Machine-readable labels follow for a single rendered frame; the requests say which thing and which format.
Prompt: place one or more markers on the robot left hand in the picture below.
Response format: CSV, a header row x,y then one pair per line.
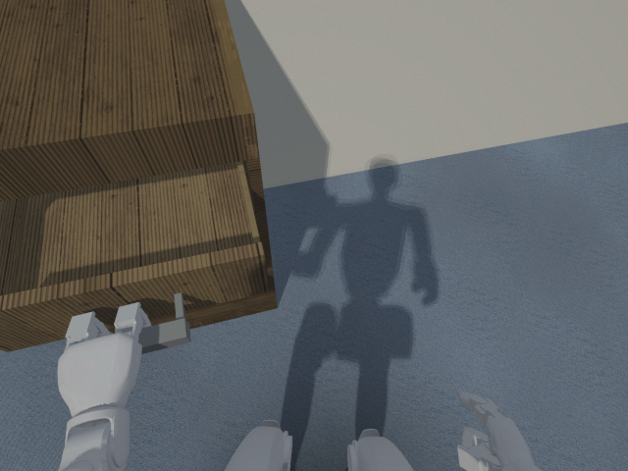
x,y
98,369

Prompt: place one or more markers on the handle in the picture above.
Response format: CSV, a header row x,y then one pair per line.
x,y
167,334

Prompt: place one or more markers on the cabinet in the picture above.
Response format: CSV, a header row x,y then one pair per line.
x,y
105,91

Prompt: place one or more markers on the robot right hand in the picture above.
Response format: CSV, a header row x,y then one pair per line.
x,y
503,445

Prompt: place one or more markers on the robot left shin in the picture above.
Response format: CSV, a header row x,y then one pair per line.
x,y
270,423

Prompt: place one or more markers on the robot right thigh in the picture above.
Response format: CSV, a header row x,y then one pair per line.
x,y
375,454

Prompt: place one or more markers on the left robot forearm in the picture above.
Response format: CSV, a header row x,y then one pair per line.
x,y
97,439

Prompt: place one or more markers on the drawer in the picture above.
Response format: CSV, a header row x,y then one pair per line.
x,y
101,247

